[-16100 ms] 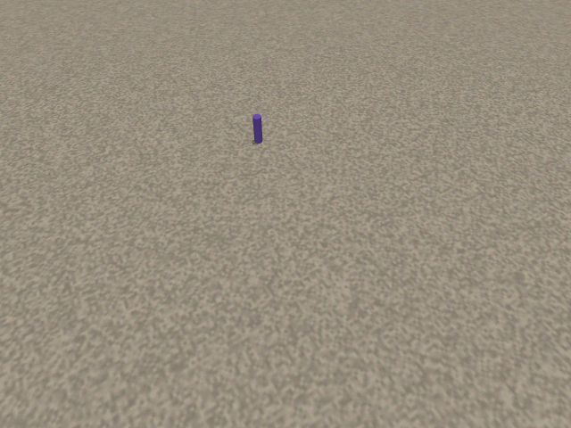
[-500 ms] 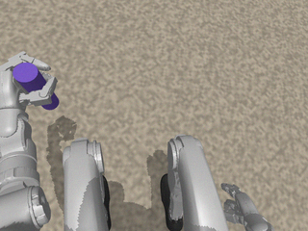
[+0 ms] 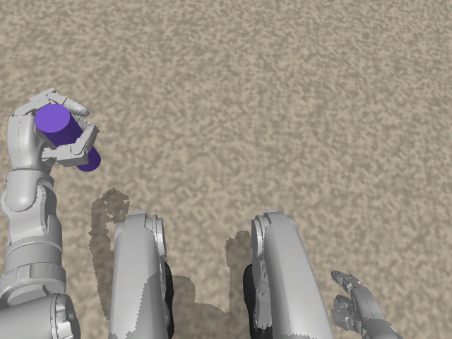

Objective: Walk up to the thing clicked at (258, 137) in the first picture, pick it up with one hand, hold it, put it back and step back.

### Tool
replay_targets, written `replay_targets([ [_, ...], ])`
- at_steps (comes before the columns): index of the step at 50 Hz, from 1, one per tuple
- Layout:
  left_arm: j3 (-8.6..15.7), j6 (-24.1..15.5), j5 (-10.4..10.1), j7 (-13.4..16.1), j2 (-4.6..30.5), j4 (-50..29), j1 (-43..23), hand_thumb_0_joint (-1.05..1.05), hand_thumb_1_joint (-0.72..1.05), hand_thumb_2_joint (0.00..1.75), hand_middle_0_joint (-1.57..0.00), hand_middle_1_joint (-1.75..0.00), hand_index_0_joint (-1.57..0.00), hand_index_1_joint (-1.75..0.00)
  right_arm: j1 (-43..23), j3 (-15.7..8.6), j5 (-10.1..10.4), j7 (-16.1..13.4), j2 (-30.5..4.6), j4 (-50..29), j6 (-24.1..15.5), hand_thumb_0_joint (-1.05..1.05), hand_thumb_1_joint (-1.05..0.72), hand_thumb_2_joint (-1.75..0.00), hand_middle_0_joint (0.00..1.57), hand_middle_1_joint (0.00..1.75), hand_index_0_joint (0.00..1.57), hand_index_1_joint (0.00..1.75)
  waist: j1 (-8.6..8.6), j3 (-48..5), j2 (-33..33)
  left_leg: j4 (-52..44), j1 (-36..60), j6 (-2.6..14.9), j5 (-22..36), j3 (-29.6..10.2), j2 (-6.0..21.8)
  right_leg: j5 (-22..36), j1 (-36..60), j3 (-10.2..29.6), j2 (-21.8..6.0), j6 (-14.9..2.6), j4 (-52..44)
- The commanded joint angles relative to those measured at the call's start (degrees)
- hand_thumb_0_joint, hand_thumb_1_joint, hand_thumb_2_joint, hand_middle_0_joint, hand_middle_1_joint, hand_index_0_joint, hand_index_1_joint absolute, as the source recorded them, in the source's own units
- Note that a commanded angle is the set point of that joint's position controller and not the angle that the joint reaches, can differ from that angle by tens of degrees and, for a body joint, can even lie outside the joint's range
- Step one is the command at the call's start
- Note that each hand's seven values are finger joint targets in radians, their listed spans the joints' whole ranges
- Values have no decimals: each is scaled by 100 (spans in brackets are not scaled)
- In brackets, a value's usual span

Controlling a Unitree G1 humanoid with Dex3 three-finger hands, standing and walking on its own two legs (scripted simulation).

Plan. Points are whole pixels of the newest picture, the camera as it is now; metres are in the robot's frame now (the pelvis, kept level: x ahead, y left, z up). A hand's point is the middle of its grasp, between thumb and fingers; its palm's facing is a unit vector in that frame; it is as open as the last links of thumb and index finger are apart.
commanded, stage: lift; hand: left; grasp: from the side
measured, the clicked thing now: (73, 142) +0.42 +0.26 -0.03
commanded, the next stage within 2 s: hold in 1.60 s
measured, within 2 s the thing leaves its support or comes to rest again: neither
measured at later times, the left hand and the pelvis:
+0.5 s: hand (0, 89) +0.39 +0.23 +0.18, palm faces +0.13 -0.99 -0.05, open 5.9 cm; pelvis +0.03 +0.01 +0.15, yaw +3 degrees
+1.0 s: hand out of the picture +0.38 +0.23 +0.29, palm faces +0.12 -0.99 -0.03, open 5.9 cm; pelvis +0.06 +0.01 +0.25, yaw +5 degrees
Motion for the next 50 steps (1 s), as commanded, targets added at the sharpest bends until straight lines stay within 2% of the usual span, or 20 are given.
replay_targets([
  [1,192,-305,-256,73,1209,-1897,-1348,0,57,122,-129,-137,-133,-134,469,-453,127,-162,-1048,-583,-213,0,-89,-89,20,30,20,30,89,-3655,681,-1773,3248,232,284,228,-231,757,1802,-78,112,-282,-2080],
  [3,79,-188,-298,108,1064,-2050,-1147,0,55,122,-128,-136,-132,-133,425,-450,174,-187,-1020,-629,-240,0,-89,-89,20,30,20,30,92,-3424,552,-1927,3267,242,196,226,-226,665,1939,-19,99,-262,-2303],
  [4,215,-150,-329,146,1159,-2191,-1092,0,54,121,-128,-136,-131,-133,466,-470,189,-207,-1023,-604,-251,0,-90,-89,20,30,20,30,138,-3442,522,-1998,3322,241,174,219,-219,643,2048,10,98,-255,-2391],
  [5,113,-108,-334,165,1085,-2456,-1016,0,55,121,-128,-136,-132,-133,403,-476,215,-217,-1005,-685,-258,0,-89,-89,20,30,20,30,166,-3481,590,-2136,3476,234,154,204,-224,626,2108,7,86,-262,-2473],
  [6,72,-74,-364,197,1066,-2762,-1106,0,54,120,-127,-135,-131,-132,395,-465,232,-233,-984,-735,-277,0,-89,-89,20,30,20,30,185,-3607,716,-2231,3705,216,254,199,-219,736,2244,32,73,-266,-2534],
  [7,159,26,-352,249,1053,-2531,-651,0,56,121,-127,-136,-131,-132,447,-496,263,-247,-1025,-678,-274,0,-89,-89,20,30,20,30,232,-3514,644,-2391,3904,208,270,121,-216,795,2199,-45,79,-280,-2545],
  [8,33,68,-320,279,1006,-2884,-717,0,56,121,-127,-135,-130,-133,418,-490,262,-261,-986,-712,-286,0,-89,-89,20,30,20,30,261,-3627,758,-2455,4135,199,463,133,-197,975,2258,-32,79,-281,-2596],
  [9,-106,131,-326,304,880,-2998,-638,0,57,122,-128,-136,-131,-133,401,-493,277,-281,-931,-770,-292,0,-90,-89,20,30,20,30,174,-3649,648,-2451,4165,226,606,191,-214,1100,2503,16,75,-249,-2783],
  [11,-209,234,-334,390,827,-3364,-491,0,52,120,-127,-135,-130,-132,329,-493,296,-314,-915,-855,-337,0,-89,-89,20,30,20,30,232,-3703,636,-2635,4419,233,838,228,-218,1335,2903,79,63,-238,-3029],
  [16,-297,498,-347,651,566,-3709,6,0,51,118,-125,-133,-128,-131,345,-506,348,-367,-829,-883,-395,0,-89,-89,20,30,20,30,215,-3360,550,-3242,4951,220,745,164,-224,1279,3322,61,52,-203,-3563],
  [20,-383,660,-273,817,550,-3959,470,0,48,118,-124,-133,-127,-130,366,-506,369,-409,-800,-897,-437,0,-89,-89,20,30,20,30,217,-3210,528,-3702,5454,213,1057,181,-250,1608,3923,75,42,-179,-3988],
  [22,-609,727,-264,831,321,-3888,695,0,50,118,-125,-133,-128,-130,417,-489,377,-424,-757,-874,-464,0,-89,-89,20,30,20,30,166,-3060,536,-3938,5780,196,1243,153,-258,1786,4112,29,38,-173,-4156],
  [26,-624,728,-207,936,316,-3821,555,0,51,119,-127,-134,-130,-132,423,-464,378,-451,-715,-876,-540,0,-88,-89,20,30,20,30,116,-2521,461,-4396,6005,185,1129,199,-291,1744,4500,65,21,-174,-4611],
  [29,-651,685,-208,921,314,-3632,669,0,48,120,-128,-136,-131,-134,524,-443,376,-441,-712,-821,-588,0,-89,-89,20,30,20,30,119,-2480,517,-4692,6461,160,1412,158,-287,1979,4801,25,13,-183,-4816],
  [31,-891,664,-209,854,147,-3648,788,0,49,119,-127,-135,-130,-132,574,-415,379,-429,-676,-856,-617,0,-89,-89,20,30,20,30,142,-2408,561,-4892,6743,142,1692,193,-313,2197,5061,-1,6,-189,-5008],
  [33,-842,650,-186,844,218,-3517,793,0,49,120,-127,-135,-130,-132,553,-415,385,-434,-682,-858,-636,0,-89,-89,20,30,20,30,161,-2206,525,-5150,6919,128,1496,224,-319,2055,5236,12,1,-199,-5264],
  [34,-874,644,-185,818,199,-3368,644,0,48,119,-128,-134,-131,-132,644,-416,376,-431,-689,-771,-654,0,-89,-89,20,30,20,30,69,-2143,535,-5189,6961,134,1561,223,-313,2139,5303,15,0,-188,-5330],
  [38,-792,547,-213,806,232,-3295,708,0,48,118,-128,-135,-131,-132,681,-408,368,-410,-695,-783,-657,0,-89,-89,20,30,20,30,188,-2053,534,-5583,7371,102,1745,204,-320,2256,5665,-27,0,-198,-5591],
  [49,-988,379,-201,760,-11,-3102,610,0,48,120,-129,-134,-131,-133,671,-398,311,-402,-674,-838,-675,0,-90,-89,20,30,20,30,161,-1694,284,-6297,8037,107,1870,369,-331,2457,6532,-6,-2,-154,-6409],
  [50,-958,369,-197,772,22,-3190,587,0,48,119,-128,-134,-130,-132,630,-396,313,-393,-676,-873,-692,0,-89,-89,20,30,20,30,220,-1674,323,-6374,8086,100,1806,371,-337,2393,6553,-8,2,-162,-6432],
])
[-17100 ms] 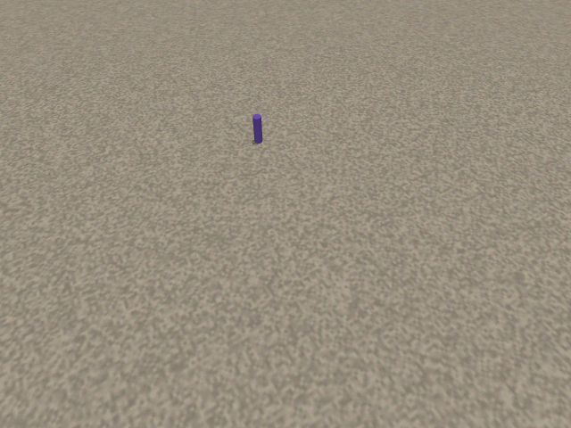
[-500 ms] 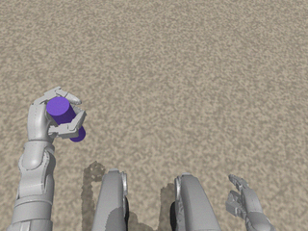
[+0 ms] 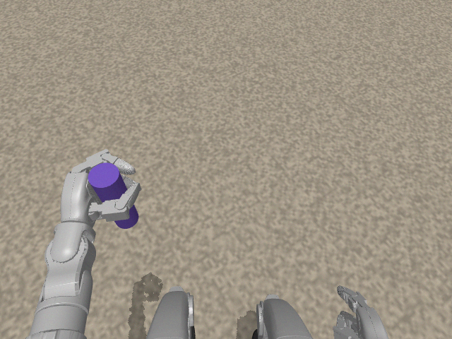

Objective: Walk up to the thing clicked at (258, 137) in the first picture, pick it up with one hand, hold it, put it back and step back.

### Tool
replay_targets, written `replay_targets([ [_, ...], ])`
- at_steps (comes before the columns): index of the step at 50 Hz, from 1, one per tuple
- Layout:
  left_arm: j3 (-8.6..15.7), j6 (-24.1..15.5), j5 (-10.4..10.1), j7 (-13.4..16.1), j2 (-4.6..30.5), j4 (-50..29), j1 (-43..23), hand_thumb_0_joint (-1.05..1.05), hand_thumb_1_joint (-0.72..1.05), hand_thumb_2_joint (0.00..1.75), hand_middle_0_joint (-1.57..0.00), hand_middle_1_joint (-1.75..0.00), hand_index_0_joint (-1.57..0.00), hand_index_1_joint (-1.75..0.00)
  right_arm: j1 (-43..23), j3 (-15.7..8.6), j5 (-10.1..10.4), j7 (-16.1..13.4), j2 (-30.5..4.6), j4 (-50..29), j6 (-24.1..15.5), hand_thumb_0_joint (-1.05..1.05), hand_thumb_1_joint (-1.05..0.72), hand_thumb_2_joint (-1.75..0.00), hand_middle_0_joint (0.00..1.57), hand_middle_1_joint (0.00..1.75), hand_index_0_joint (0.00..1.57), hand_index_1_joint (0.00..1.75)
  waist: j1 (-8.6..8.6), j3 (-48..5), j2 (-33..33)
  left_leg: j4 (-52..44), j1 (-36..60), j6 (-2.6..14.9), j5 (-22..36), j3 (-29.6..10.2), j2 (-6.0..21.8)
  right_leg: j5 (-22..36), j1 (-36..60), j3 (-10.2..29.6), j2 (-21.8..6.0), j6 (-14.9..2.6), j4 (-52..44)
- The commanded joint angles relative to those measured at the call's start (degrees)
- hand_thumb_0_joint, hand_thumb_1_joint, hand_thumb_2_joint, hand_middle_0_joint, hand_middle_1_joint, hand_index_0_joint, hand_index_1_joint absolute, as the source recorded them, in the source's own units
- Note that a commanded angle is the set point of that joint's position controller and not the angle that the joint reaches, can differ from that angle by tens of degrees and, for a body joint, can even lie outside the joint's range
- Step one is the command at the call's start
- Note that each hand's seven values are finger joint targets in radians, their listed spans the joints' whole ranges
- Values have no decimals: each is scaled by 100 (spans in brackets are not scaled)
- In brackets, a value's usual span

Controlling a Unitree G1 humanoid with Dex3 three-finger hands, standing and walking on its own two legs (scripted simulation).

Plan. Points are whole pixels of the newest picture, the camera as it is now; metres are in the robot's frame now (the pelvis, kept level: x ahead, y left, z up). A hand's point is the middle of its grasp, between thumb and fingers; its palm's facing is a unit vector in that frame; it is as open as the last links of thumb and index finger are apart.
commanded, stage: lift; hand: left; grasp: from the side
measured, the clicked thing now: (116, 199) +0.35 +0.20 +0.01
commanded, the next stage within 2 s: hold in 0.60 s
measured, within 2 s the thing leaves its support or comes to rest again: neither
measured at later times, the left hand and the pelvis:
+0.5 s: hand (123, 176) +0.35 +0.17 +0.08, palm faces +0.03 -1.00 -0.01, open 5.9 cm; pelvis +0.02 -0.01 +0.04, yaw +0 degrees
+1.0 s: hand (122, 169) +0.35 +0.16 +0.11, palm faces +0.03 -1.00 +0.00, open 5.9 cm; pelvis +0.02 -0.01 +0.06, yaw +0 degrees
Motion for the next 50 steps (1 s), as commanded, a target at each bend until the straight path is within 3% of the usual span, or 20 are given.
replay_targets([
  [1,345,-535,-118,15,775,-1296,-1424,0,48,119,-128,-134,-130,-132,54,-350,-4,-61,-815,-627,-254,0,-89,-89,20,30,20,30,31,-1964,285,-1323,2230,22,1091,-151,-198,1432,697,-67,182,-250,-1159],
  [5,234,-568,-120,60,672,-1318,-1441,0,50,121,-129,-134,-130,-133,4,-313,-12,-70,-775,-666,-230,0,-89,-89,20,30,20,30,45,-1711,152,-1507,2297,33,1146,-58,-225,1510,1018,-28,171,-226,-1433],
  [6,317,-580,-130,70,718,-1316,-1485,0,49,121,-127,-134,-129,-133,52,-329,-23,-73,-783,-632,-230,0,-89,-89,20,30,20,30,35,-1775,152,-1590,2421,30,1133,-90,-208,1490,1061,-44,188,-232,-1469],
  [9,231,-601,-86,45,695,-1253,-1512,0,48,121,-125,-134,-127,-132,19,-320,-36,-86,-754,-594,-205,0,-89,-89,20,30,20,30,30,-1625,133,-1666,2440,46,1149,5,-237,1564,1227,26,161,-205,-1659],
  [13,303,-641,-135,-1,659,-1092,-1498,0,50,121,-125,-133,-126,-131,40,-338,-49,-87,-765,-545,-209,0,-89,-89,20,30,20,30,27,-1609,157,-1854,2709,27,1227,-8,-229,1603,1409,0,172,-216,-1784],
  [16,146,-649,-119,-28,558,-1116,-1580,0,53,122,-124,-133,-126,-132,36,-321,-61,-93,-749,-539,-171,0,-89,-89,20,30,20,30,-14,-1467,70,-1904,2715,47,1378,46,-238,1789,1567,29,173,-201,-1905],
  [18,293,-678,-112,-32,703,-1148,-1539,0,51,121,-125,-133,-127,-132,40,-333,-74,-86,-740,-509,-175,0,-89,-89,20,30,20,30,68,-1620,138,-1930,2779,45,1554,70,-263,1968,1777,35,164,-199,-1933],
  [21,174,-671,-137,-65,497,-938,-1505,0,53,123,-127,-135,-129,-134,37,-358,-68,-89,-785,-511,-164,0,-89,-89,20,30,20,30,-4,-1506,62,-2014,2922,45,1591,88,-249,2030,1776,39,164,-194,-2023],
  [31,277,-722,-162,-111,558,-976,-1485,0,52,125,-128,-137,-130,-136,-59,-353,-86,-95,-785,-581,-127,0,-89,-89,20,30,20,30,59,-1503,-4,-2183,3191,59,2003,149,-256,2459,2238,63,165,-164,-2222],
  [41,294,-762,-149,-113,568,-1039,-1606,0,53,117,-131,-137,-133,-135,-114,-336,-91,-64,-739,-588,-74,0,-91,-89,20,30,20,30,94,-1343,69,-2372,3403,63,2054,173,-257,2462,2398,62,160,-157,-2404],
  [42,227,-743,-125,-115,493,-876,-1531,0,54,118,-131,-137,-133,-135,-81,-367,-95,-57,-780,-588,-71,0,-90,-89,20,30,20,30,28,-1377,40,-2403,3462,61,2068,147,-251,2451,2395,43,164,-171,-2397],
  [44,179,-749,-144,-101,433,-931,-1532,0,56,117,-130,-136,-132,-134,-115,-350,-92,-51,-760,-601,-59,0,-90,-89,20,30,20,30,51,-1289,35,-2445,3435,62,1967,182,-263,2414,2442,68,150,-160,-2471],
  [45,269,-776,-145,-90,525,-1054,-1555,0,56,117,-130,-136,-132,-134,-161,-325,-87,-61,-729,-627,-58,0,-90,-89,20,30,20,30,106,-1226,3,-2473,3379,60,1854,196,-281,2334,2497,80,140,-153,-2520],
  [50,143,-741,-116,-91,419,-1029,-1421,0,57,118,-129,-135,-131,-134,-158,-336,-96,-64,-734,-646,-51,0,-90,-89,20,30,20,30,56,-1336,31,-2528,3540,52,1985,173,-276,2425,2562,51,160,-159,-2535],
])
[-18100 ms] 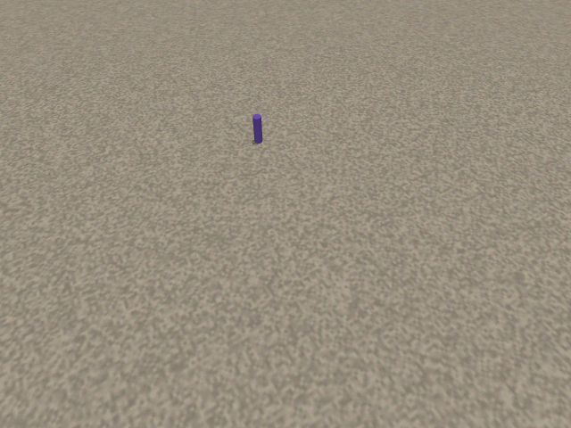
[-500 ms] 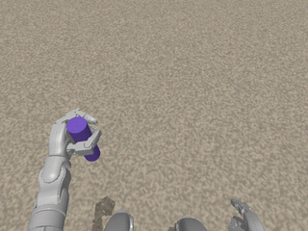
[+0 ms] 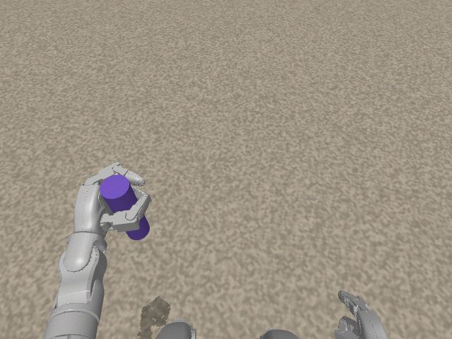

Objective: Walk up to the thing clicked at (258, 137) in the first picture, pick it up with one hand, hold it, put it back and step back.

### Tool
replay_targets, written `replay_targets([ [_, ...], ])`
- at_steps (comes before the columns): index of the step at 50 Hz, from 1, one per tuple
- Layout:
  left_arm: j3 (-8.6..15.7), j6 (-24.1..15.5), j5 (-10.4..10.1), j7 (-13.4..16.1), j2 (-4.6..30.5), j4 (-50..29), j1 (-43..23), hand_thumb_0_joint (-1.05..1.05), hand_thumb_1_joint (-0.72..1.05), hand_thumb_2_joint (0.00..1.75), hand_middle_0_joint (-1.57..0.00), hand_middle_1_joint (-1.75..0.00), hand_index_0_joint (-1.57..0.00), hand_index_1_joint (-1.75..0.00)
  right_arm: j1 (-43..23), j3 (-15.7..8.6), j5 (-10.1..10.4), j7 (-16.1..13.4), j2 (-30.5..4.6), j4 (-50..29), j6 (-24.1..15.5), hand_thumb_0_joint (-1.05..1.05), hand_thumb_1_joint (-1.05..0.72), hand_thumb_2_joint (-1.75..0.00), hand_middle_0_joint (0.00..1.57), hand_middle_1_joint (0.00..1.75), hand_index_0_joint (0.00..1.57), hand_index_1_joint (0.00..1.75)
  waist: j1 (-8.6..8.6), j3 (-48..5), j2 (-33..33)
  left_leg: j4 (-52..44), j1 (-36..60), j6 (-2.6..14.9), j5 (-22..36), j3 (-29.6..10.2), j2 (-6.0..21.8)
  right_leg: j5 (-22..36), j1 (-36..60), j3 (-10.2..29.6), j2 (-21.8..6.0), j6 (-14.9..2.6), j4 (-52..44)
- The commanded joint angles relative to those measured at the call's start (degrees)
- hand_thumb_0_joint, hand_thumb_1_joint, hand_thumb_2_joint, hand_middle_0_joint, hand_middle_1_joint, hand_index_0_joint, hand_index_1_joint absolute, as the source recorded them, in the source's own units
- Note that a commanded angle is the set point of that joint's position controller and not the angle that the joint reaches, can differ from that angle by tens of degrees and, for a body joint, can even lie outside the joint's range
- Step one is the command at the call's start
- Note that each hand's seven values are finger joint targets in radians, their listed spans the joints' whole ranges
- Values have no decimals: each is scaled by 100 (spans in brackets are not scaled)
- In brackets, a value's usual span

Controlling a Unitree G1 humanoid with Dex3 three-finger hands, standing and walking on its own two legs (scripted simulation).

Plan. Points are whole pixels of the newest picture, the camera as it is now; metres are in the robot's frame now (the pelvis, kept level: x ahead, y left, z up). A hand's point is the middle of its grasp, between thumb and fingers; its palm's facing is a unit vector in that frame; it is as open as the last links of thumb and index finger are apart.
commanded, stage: hold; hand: left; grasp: from the side
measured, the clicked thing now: (128, 210) +0.33 +0.19 +0.02
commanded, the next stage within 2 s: none
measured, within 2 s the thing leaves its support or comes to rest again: neither
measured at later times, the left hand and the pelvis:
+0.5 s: hand (129, 202) +0.32 +0.17 +0.06, palm faces +0.02 -1.00 +0.00, open 5.9 cm; pelvis +0.00 +0.00 +0.01, yaw +0 degrees
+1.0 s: hand (128, 201) +0.32 +0.17 +0.06, palm faces +0.02 -1.00 +0.00, open 5.9 cm; pelvis +0.00 +0.00 +0.01, yaw +0 degrees
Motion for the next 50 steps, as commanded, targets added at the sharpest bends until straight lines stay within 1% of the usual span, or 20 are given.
replay_targets([
  [1,247,-484,-114,30,778,-1475,-1614,0,60,118,-130,-136,-131,-134,-110,-294,8,-77,-756,-719,-241,0,-90,-89,20,30,20,30,-21,-1775,65,-632,1333,138,1531,15,-254,1980,516,-6,151,-94,-723],
  [5,214,-428,-103,17,759,-1327,-1601,0,58,121,-131,-139,-133,-137,-33,-318,21,-55,-780,-572,-228,0,-90,-89,20,30,20,30,-6,-1561,176,-779,1463,116,1512,-29,-215,1806,345,-61,175,-133,-756],
  [7,185,-477,-129,22,754,-1653,-1914,0,58,119,-131,-137,-133,-136,-154,-304,31,-58,-773,-714,-237,0,-89,-89,20,30,20,30,-34,-1590,149,-835,1499,105,1392,-43,-216,1724,423,-68,171,-132,-796],
  [8,266,-477,-128,36,809,-1545,-1698,0,58,119,-131,-138,-133,-136,-220,-279,44,-56,-748,-748,-248,0,-90,-89,20,30,20,30,52,-1565,147,-851,1464,104,1325,-22,-240,1663,492,-57,157,-129,-827],
  [11,237,-454,-134,52,730,-1414,-1542,0,58,118,-130,-137,-132,-135,-217,-290,42,-50,-762,-738,-260,0,-90,-89,20,30,20,30,23,-1420,3,-913,1367,119,1145,-25,-248,1525,511,-66,163,-121,-905],
  [15,201,-428,-114,80,738,-1490,-1529,0,57,120,-131,-137,-132,-136,-197,-287,45,-73,-752,-748,-257,0,-90,-90,20,30,20,30,-2,-1682,-24,-869,1560,136,1472,20,-256,1897,721,-15,144,-95,-941],
  [17,87,-382,-121,61,579,-1344,-1373,0,57,121,-131,-139,-133,-137,-185,-272,44,-64,-740,-726,-275,0,-90,-90,20,30,20,30,-13,-1453,-1,-891,1538,136,1543,28,-250,1952,632,-29,151,-96,-943],
  [18,86,-415,-116,54,642,-1506,-1626,0,55,121,-131,-139,-132,-138,-178,-271,33,-62,-726,-682,-277,0,-90,-90,20,30,20,30,-48,-1413,9,-891,1485,138,1443,6,-245,1848,588,-40,157,-97,-942],
  [21,295,-443,-71,95,878,-1564,-1815,0,59,120,-130,-137,-132,-136,-162,-286,23,-68,-741,-689,-257,0,-89,-90,20,30,20,30,0,-1496,71,-937,1507,140,1302,23,-259,1730,647,-12,134,-102,-1004],
  [25,204,-412,-94,111,679,-1311,-1712,0,62,123,-132,-140,-134,-139,-238,-273,35,-68,-733,-714,-276,0,-89,-89,20,30,20,30,-17,-1345,57,-1004,1513,132,1192,41,-268,1618,574,-14,130,-105,-1061],
  [28,283,-435,-79,84,801,-1335,-1626,0,61,122,-131,-139,-133,-137,-256,-272,34,-72,-734,-721,-273,0,-89,-89,20,30,20,30,16,-1366,-6,-1023,1480,151,1075,57,-292,1523,644,4,118,-96,-1127],
  [30,156,-440,-102,50,656,-1344,-1565,0,60,121,-130,-139,-132,-137,-214,-264,30,-60,-702,-664,-278,0,-89,-90,20,30,20,30,22,-1453,68,-1009,1546,134,1271,43,-282,1702,695,-20,130,-105,-1077],
  [31,51,-449,-119,23,544,-1311,-1655,0,59,121,-131,-139,-133,-138,-242,-279,31,-64,-744,-711,-290,0,-90,-90,20,30,20,30,-64,-1410,-15,-1014,1580,142,1272,30,-267,1713,606,-27,137,-103,-1074],
  [34,339,-500,-72,80,872,-1346,-1770,0,59,120,-130,-138,-132,-136,-203,-273,28,-47,-708,-628,-280,0,-89,-90,20,30,20,30,54,-1400,83,-1019,1481,127,1196,19,-266,1581,625,-36,137,-121,-1061],
  [35,222,-529,-89,71,753,-1448,-1810,0,59,122,-130,-138,-132,-137,-237,-282,26,-46,-728,-703,-285,0,-89,-90,20,30,20,30,24,-1513,59,-1012,1553,137,1225,30,-271,1642,663,-21,131,-112,-1072],
  [39,181,-539,-106,116,728,-1582,-1734,0,59,122,-132,-140,-133,-138,-233,-265,40,-61,-723,-709,-318,0,-90,-90,20,30,20,30,40,-1620,156,-1041,1683,116,1302,28,-277,1696,751,-27,138,-113,-1090],
  [41,165,-512,-80,134,722,-1442,-1728,0,55,122,-130,-139,-132,-138,-197,-273,44,-71,-738,-676,-323,0,-90,-90,20,30,20,30,-37,-1488,49,-1048,1673,132,1331,21,-261,1746,691,-30,144,-100,-1086],
  [44,177,-482,-76,113,661,-1178,-1514,0,59,123,-131,-139,-132,-138,-204,-291,46,-55,-739,-623,-312,0,-90,-90,20,30,20,30,9,-1298,-11,-1092,1527,128,1175,-21,-242,1552,605,-71,161,-123,-1085],
  [48,4,-524,-105,59,571,-1385,-1832,0,60,122,-130,-139,-132,-137,-146,-297,25,-52,-756,-632,-335,0,-89,-90,20,30,20,30,-64,-1490,125,-1076,1743,111,1317,-28,-227,1669,593,-76,168,-121,-1042],
  [50,224,-522,-84,110,793,-1409,-1793,0,61,122,-130,-138,-132,-137,-147,-292,29,-44,-742,-654,-326,0,-89,-90,20,30,20,30,29,-1598,133,-1034,1721,120,1492,-15,-246,1819,699,-58,161,-116,-1050],
])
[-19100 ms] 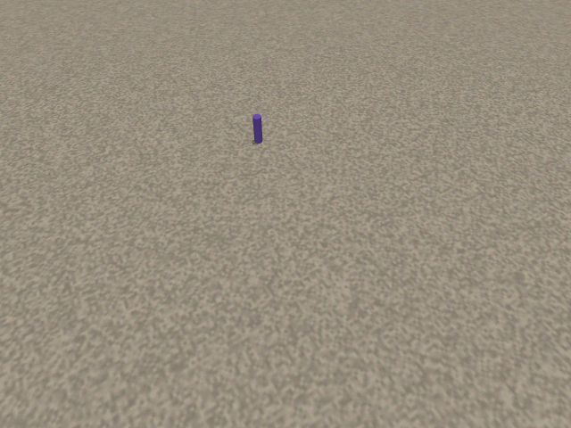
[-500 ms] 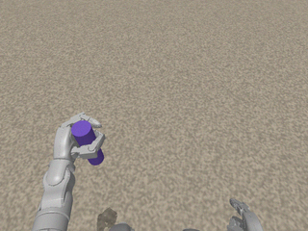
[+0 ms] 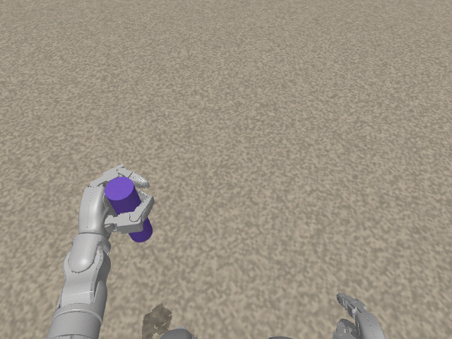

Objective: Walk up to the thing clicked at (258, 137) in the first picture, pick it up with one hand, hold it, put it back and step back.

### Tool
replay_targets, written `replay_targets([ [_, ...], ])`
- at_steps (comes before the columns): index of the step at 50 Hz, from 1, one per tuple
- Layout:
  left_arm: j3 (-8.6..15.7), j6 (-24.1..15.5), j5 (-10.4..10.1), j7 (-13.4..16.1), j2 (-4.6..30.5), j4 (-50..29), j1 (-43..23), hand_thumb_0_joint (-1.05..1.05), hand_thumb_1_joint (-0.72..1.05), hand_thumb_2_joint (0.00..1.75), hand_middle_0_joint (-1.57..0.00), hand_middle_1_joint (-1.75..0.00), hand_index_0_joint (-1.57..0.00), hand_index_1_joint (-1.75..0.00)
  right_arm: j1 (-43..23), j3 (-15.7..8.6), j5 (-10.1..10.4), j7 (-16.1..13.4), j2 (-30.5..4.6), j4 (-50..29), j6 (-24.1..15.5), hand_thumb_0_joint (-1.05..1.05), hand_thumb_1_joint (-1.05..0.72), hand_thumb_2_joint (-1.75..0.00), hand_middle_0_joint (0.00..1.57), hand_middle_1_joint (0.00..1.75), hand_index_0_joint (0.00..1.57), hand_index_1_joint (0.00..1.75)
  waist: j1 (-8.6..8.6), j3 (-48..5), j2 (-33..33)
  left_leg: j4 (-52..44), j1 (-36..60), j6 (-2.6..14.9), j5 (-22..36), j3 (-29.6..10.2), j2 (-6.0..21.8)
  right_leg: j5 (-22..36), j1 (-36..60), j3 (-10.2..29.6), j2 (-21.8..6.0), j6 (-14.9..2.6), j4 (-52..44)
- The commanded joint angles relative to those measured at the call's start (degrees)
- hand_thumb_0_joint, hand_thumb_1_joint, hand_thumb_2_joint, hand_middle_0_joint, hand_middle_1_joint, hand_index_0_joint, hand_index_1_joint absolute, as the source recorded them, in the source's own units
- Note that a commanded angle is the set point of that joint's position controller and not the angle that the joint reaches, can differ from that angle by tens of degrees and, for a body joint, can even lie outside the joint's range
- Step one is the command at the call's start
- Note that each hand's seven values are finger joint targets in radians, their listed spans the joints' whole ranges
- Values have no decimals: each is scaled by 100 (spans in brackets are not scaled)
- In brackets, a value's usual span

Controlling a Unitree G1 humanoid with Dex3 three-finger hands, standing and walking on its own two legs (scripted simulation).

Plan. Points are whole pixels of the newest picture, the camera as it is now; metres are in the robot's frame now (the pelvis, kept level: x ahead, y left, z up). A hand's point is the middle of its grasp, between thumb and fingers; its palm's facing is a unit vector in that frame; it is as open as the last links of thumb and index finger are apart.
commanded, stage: hold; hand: left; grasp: from the side
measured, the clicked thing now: (131, 212) +0.33 +0.18 +0.02
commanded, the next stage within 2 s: crouch in 1.30 s
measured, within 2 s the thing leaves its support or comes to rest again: neither
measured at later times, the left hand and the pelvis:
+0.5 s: hand (134, 206) +0.32 +0.17 +0.05, palm faces +0.02 -1.00 +0.01, open 5.9 cm; pelvis +0.00 +0.00 +0.00, yaw +0 degrees
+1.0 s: hand (134, 207) +0.32 +0.17 +0.05, palm faces +0.02 -1.00 +0.01, open 5.9 cm; pelvis -0.01 +0.00 +0.00, yaw +0 degrees
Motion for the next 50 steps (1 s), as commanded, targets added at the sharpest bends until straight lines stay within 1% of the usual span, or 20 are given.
replay_targets([
  [1,272,-530,-117,27,720,-1438,-1774,0,62,122,-130,-138,-131,-136,-191,-284,21,-54,-768,-729,-258,0,-89,-90,20,30,20,30,-4,-1545,83,-591,1158,91,1235,-37,-203,1574,213,-75,187,-138,-612],
  [9,385,-583,-93,-15,828,-1376,-1770,0,59,124,-130,-139,-132,-138,-175,-318,0,-41,-796,-725,-230,0,-89,-90,20,30,20,30,2,-1612,34,-532,1079,129,1297,-11,-212,1693,238,-35,165,-120,-589],
  [12,276,-596,-143,-42,658,-1361,-1687,0,62,123,-131,-139,-132,-138,-216,-294,17,-53,-775,-746,-226,0,-90,-90,20,30,20,30,0,-1541,5,-559,1130,112,1281,-10,-212,1665,213,-44,171,-127,-614],
  [14,399,-617,-144,-32,835,-1481,-1841,0,60,124,-131,-139,-132,-138,-204,-295,24,-60,-769,-716,-224,0,-90,-90,20,30,20,30,2,-1606,83,-552,1150,121,1296,-4,-229,1700,271,-25,157,-118,-642],
  [16,199,-594,-136,-46,666,-1552,-1811,0,58,122,-129,-138,-131,-137,-170,-293,3,-58,-759,-716,-225,0,-90,-90,20,30,20,30,-53,-1723,122,-509,1214,126,1468,-20,-212,1840,274,-35,168,-116,-601],
  [19,315,-549,-108,-5,705,-1223,-1701,0,58,123,-129,-138,-130,-137,-204,-299,15,-60,-761,-699,-208,0,-89,-90,20,30,20,30,-20,-1416,-57,-510,977,149,1274,12,-226,1740,199,-12,143,-101,-660],
  [20,409,-580,-104,0,800,-1261,-1753,0,58,123,-129,-138,-130,-137,-210,-294,12,-66,-745,-698,-203,0,-89,-90,20,30,20,30,-9,-1486,-52,-503,983,155,1244,28,-247,1751,271,7,122,-91,-680],
  [22,241,-616,-109,-40,688,-1387,-1854,0,58,124,-130,-139,-131,-138,-167,-309,-5,-52,-770,-683,-212,0,-90,-90,20,30,20,30,-46,-1619,66,-518,1122,141,1329,-20,-219,1722,232,-38,152,-118,-599],
  [23,349,-621,-105,-27,743,-1286,-1737,0,58,124,-131,-140,-132,-139,-201,-312,3,-43,-767,-696,-208,0,-90,-90,20,30,20,30,23,-1573,111,-504,1071,132,1317,-3,-232,1706,227,-30,149,-129,-612],
  [25,259,-633,-82,-43,744,-1382,-1823,0,57,124,-130,-139,-132,-138,-184,-321,-3,-38,-782,-699,-214,0,-89,-90,20,30,20,30,3,-1666,155,-523,1148,123,1362,-31,-208,1697,220,-52,165,-139,-579],
  [26,365,-652,-105,-28,821,-1411,-1908,0,61,124,-130,-139,-132,-138,-171,-319,3,-51,-783,-692,-206,0,-89,-90,20,30,20,30,-8,-1769,101,-502,1197,133,1422,-12,-223,1814,297,-33,153,-123,-599],
  [27,206,-648,-96,-42,702,-1490,-1921,0,58,124,-131,-139,-132,-138,-218,-299,5,-53,-767,-720,-209,0,-89,-90,20,30,20,30,-38,-1656,113,-560,1214,117,1325,-29,-206,1702,237,-53,169,-137,-601],
  [29,421,-635,-119,3,839,-1270,-1930,0,59,123,-130,-139,-132,-138,-228,-297,10,-42,-760,-688,-209,0,-89,-90,20,30,20,30,-1,-1463,102,-581,986,108,1090,-43,-210,1458,175,-67,177,-148,-615],
  [32,229,-622,-83,-3,652,-1134,-1771,0,60,124,-130,-139,-131,-138,-189,-317,-2,-16,-782,-699,-210,0,-89,-90,20,30,20,30,-18,-1472,172,-625,1029,90,991,-63,-189,1318,77,-96,195,-170,-574],
  [36,386,-651,-105,-14,875,-1317,-1935,0,59,124,-131,-139,-133,-138,-232,-310,19,-20,-793,-741,-216,0,-89,-90,20,30,20,30,50,-1576,149,-642,998,89,859,-58,-207,1201,179,-82,184,-174,-622],
  [38,170,-610,-133,-16,614,-1263,-1840,0,60,124,-131,-140,-132,-138,-227,-293,29,-15,-788,-777,-241,0,-89,-90,20,30,20,30,-10,-1593,110,-692,1116,76,821,-63,-196,1165,132,-106,201,-176,-629],
  [39,240,-605,-159,2,658,-1282,-1867,0,61,124,-131,-140,-133,-138,-253,-282,31,-25,-769,-761,-247,0,-89,-90,20,30,20,30,-7,-1456,95,-672,987,84,751,-44,-211,1113,111,-81,190,-168,-672],
  [45,325,-610,-91,8,846,-1333,-1852,0,58,123,-129,-138,-131,-137,-222,-302,33,-46,-803,-734,-267,0,-89,-90,20,30,20,30,39,-1510,164,-676,1045,80,862,-56,-203,1194,133,-87,191,-178,-627],
  [47,195,-590,-129,-2,621,-1225,-1730,0,59,126,-131,-140,-132,-139,-211,-300,39,-49,-793,-714,-281,0,-89,-90,20,30,20,30,-26,-1472,21,-671,1066,95,853,-62,-198,1219,81,-92,193,-162,-646],
  [50,339,-629,-159,12,808,-1448,-1893,0,57,123,-129,-138,-130,-137,-176,-288,28,-58,-778,-682,-281,0,-90,-90,20,30,20,30,20,-1634,102,-615,1114,98,1083,-54,-210,1436,236,-70,175,-146,-624],
])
